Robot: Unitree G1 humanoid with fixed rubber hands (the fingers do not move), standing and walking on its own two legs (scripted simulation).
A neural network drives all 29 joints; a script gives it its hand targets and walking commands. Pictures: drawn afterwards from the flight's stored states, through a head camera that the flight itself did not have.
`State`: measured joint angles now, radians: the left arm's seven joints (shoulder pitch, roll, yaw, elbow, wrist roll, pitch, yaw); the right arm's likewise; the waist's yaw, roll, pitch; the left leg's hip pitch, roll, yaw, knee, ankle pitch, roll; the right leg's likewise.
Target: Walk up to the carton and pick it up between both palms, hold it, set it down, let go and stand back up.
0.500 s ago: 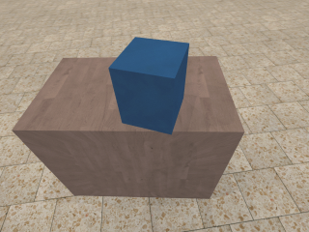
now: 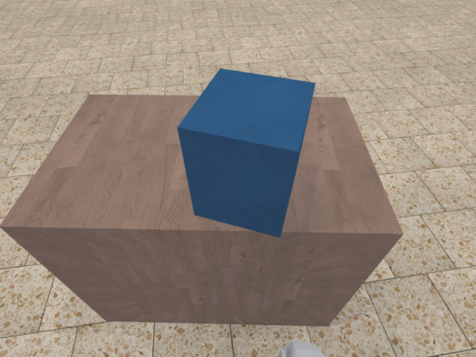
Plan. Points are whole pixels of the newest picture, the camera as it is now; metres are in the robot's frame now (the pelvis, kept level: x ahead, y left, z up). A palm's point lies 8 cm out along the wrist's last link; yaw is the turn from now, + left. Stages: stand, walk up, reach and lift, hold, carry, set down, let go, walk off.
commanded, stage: walk up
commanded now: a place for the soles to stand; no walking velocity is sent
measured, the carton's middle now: (250, 153) +0.51 -0.02 +0.06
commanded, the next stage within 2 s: none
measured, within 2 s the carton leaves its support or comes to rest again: neither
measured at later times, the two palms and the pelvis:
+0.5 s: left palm out of the picture +0.13 +0.22 -0.15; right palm out of the picture +0.11 -0.28 -0.12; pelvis +0.06 -0.03 -0.01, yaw +3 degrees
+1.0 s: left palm out of the picture +0.12 +0.21 -0.11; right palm out of the picture +0.16 -0.29 -0.12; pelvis +0.07 -0.05 +0.00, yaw +2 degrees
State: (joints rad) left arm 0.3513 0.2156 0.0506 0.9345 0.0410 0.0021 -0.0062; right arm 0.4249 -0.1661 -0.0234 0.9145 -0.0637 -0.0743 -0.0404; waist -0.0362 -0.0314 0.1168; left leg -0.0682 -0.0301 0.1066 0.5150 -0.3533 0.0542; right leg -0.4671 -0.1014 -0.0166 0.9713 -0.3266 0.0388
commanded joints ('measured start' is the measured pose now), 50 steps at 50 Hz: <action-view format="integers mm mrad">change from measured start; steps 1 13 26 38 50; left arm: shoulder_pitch -16 -53 -58 -63 -55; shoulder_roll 50 184 126 168 185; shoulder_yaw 11 18 -11 -14 -10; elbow -120 -170 -136 -157 -157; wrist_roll -12 -16 -41 -41 -51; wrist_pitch -22 -9 3 -21 -22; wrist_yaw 6 55 17 15 11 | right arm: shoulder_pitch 56 107 -124 -96 -89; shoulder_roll -194 -147 -223 -231 -200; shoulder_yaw -45 -11 -36 -23 -4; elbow -62 -114 -234 -241 -183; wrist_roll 6 35 45 62 66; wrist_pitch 9 85 48 64 53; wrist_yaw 0 16 9 29 30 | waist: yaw -7 64 80 40 46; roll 162 -138 186 12 -29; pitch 86 -70 -34 -87 -34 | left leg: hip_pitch -107 -291 -219 -110 -161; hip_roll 244 67 167 115 99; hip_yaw -148 -168 -255 -196 -186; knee -87 544 -78 -85 -103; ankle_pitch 643 -294 265 239 54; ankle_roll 112 -69 8 -30 -24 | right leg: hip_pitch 33 218 227 263 181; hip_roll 17 -245 2 -25 -44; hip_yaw -55 326 36 78 179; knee -237 -674 -453 -531 -661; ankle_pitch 9 70 235 338 -31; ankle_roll -7 -326 -53 -65 -80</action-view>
